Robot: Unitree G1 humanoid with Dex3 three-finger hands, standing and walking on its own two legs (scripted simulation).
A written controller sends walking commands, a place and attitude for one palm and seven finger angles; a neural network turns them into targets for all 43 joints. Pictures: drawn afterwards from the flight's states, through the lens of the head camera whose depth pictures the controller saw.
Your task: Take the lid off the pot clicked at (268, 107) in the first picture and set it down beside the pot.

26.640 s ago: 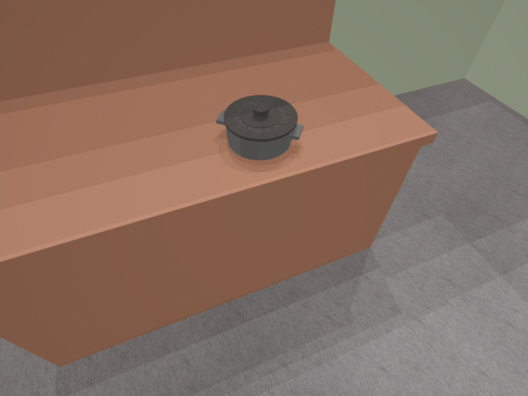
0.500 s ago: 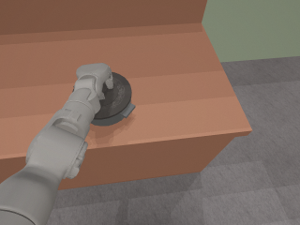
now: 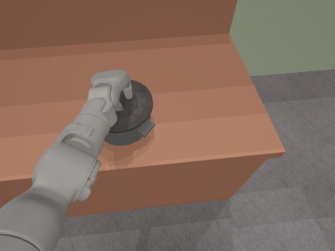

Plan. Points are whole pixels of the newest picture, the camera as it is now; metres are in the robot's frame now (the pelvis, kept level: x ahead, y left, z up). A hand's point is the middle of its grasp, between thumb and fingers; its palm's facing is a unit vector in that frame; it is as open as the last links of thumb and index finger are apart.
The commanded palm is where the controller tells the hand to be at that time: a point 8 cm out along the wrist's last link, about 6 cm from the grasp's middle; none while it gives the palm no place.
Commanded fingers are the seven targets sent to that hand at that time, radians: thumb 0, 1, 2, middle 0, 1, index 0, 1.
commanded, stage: lift the lid straight up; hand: left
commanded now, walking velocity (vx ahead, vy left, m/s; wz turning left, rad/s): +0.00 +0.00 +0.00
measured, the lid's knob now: (118, 99) +0.52 +0.08 +0.03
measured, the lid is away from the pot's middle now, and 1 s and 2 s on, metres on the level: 0.01 0.01 0.05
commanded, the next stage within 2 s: move the lid sideways beside the pot in 1.46 s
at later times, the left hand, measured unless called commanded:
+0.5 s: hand (112, 90) +0.49 +0.08 +0.10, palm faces -0.33 -0.04 -0.94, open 6.7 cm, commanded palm +0.50 +0.09 +0.17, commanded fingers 0.00 0.87 0.64 -0.91 -1.06 -0.92 -1.06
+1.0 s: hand (107, 77) +0.49 +0.08 +0.14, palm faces -0.31 -0.05 -0.95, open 6.7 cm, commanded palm +0.50 +0.08 +0.21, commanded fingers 0.00 0.87 0.64 -0.91 -1.06 -0.92 -1.06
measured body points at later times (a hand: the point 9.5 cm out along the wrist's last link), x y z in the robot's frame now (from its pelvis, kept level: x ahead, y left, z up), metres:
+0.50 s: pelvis -0.01 +0.00 +0.00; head +0.05 -0.02 +0.45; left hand +0.50 +0.08 +0.15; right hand +0.01 -0.27 -0.14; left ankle -0.02 +0.10 -0.73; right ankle -0.03 -0.11 -0.73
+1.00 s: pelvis -0.01 +0.00 +0.01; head +0.05 -0.02 +0.45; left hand +0.51 +0.08 +0.19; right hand +0.02 -0.26 -0.14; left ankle -0.02 +0.10 -0.73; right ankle -0.03 -0.11 -0.73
